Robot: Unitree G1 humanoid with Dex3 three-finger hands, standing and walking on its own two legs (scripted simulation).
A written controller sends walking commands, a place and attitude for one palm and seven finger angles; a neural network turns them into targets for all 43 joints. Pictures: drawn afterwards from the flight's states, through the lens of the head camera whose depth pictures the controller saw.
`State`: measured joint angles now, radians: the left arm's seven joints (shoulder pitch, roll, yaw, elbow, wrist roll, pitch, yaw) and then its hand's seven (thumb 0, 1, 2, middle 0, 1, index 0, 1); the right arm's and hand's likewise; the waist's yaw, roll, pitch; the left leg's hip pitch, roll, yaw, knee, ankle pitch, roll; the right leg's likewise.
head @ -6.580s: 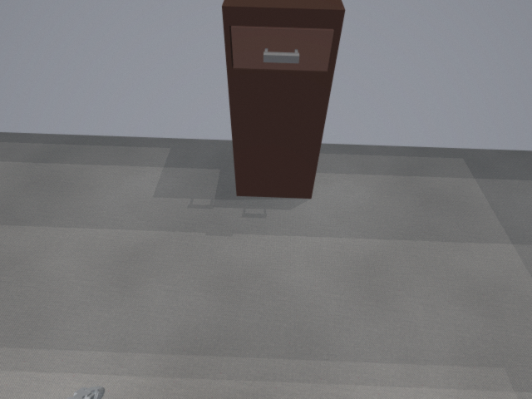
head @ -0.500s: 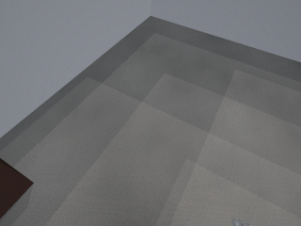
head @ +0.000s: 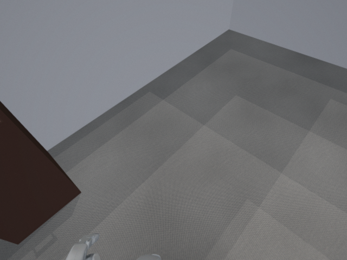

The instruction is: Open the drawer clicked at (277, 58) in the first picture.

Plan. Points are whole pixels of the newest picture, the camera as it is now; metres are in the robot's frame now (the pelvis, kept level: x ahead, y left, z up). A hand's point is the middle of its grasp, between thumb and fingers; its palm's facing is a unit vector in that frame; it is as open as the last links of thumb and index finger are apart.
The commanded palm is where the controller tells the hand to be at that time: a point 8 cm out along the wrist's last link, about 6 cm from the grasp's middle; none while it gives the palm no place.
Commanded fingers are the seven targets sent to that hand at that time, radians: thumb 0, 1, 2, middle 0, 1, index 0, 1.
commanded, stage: turn to face it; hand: left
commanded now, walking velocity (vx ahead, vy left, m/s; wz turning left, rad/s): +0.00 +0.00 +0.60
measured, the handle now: out of the picture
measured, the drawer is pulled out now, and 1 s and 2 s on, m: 0.00 0.00 0.00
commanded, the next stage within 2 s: take the last steps up to it in 1.16 s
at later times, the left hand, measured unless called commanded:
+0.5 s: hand out of the picture -0.05 +0.28 -0.17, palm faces +0.33 -0.90 -0.27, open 7.4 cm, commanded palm none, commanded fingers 0.00 0.90 0.90 -0.20 -0.30 -0.20 -0.30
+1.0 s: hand out of the picture -0.05 +0.21 -0.13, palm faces +0.54 -0.78 -0.31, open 7.4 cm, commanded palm none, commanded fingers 0.00 0.90 0.90 -0.20 -0.30 -0.20 -0.30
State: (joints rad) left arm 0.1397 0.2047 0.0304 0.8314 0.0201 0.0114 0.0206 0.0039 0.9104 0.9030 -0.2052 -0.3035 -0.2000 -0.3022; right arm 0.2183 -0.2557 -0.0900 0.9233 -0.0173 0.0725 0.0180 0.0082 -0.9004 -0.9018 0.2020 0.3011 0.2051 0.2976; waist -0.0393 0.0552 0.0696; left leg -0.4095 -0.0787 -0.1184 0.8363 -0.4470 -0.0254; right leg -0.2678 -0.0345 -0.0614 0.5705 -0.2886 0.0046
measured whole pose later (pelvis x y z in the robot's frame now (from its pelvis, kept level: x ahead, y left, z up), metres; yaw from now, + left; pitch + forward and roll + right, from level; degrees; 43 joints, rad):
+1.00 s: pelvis -0.02 -0.01 +0.01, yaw +34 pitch -2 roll +2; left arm 0.21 0.18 0.03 0.87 0.02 0.02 0.03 0.00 0.91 0.90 -0.21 -0.30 -0.20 -0.30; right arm 0.24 -0.26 -0.10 0.94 -0.02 0.09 0.03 0.01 -0.90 -0.90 0.20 0.30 0.20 0.30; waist -0.04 0.06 0.05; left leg -0.52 -0.06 -0.07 1.09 -0.37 -0.04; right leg -0.20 -0.04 -0.07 0.51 -0.28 -0.02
